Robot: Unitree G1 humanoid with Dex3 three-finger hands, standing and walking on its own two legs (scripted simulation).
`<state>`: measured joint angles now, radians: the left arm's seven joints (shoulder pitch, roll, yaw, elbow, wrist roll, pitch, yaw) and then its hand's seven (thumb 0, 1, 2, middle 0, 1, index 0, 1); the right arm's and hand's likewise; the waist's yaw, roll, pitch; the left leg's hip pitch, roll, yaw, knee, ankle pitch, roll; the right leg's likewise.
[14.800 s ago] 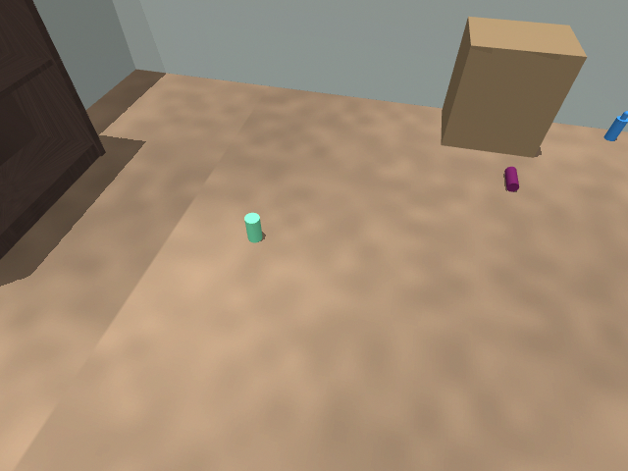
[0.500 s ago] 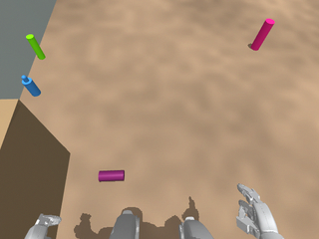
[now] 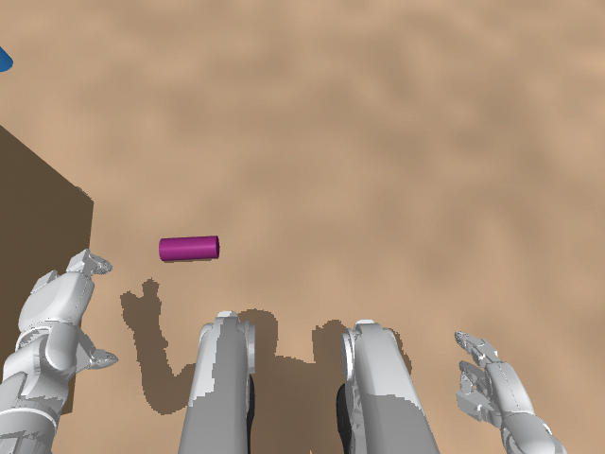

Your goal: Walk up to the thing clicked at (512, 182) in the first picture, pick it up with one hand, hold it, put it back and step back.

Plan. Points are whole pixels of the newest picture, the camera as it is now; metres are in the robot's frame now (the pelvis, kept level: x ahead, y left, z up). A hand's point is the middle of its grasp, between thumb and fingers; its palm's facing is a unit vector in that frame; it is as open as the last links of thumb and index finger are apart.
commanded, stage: rise first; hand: left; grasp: from above
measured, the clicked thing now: (190, 248) +0.49 +0.27 -0.47
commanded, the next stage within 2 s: none
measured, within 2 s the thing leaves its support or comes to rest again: neither
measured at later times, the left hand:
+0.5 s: hand (130, 278) +0.37 +0.32 -0.27, palm faces -0.46 -0.10 -0.88, open 14.1 cm
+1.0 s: hand (146, 265) +0.41 +0.31 -0.32, palm faces -0.45 -0.06 -0.89, open 14.0 cm
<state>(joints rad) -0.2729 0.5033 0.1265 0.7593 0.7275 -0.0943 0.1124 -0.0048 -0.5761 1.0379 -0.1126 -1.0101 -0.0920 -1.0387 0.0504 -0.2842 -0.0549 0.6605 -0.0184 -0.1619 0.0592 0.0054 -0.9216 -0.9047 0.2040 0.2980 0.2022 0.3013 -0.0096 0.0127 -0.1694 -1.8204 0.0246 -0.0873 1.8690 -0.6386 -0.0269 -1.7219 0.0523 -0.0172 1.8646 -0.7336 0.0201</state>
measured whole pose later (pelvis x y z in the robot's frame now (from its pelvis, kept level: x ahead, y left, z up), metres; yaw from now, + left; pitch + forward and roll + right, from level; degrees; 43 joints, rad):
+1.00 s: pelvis -0.03 +0.01 -0.16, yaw -6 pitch +33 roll -9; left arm -0.84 0.77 0.14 1.38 1.26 -0.27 0.40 0.00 -0.51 1.00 -0.11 -0.97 -0.11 -0.98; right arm 0.07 -0.24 0.04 0.76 -0.15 -0.03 0.12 0.00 -0.91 -0.90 0.20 0.30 0.20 0.30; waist -0.15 -0.05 -0.06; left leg -2.31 0.02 -0.18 2.37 -0.64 -0.03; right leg -2.18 0.10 -0.08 2.32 -0.74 0.05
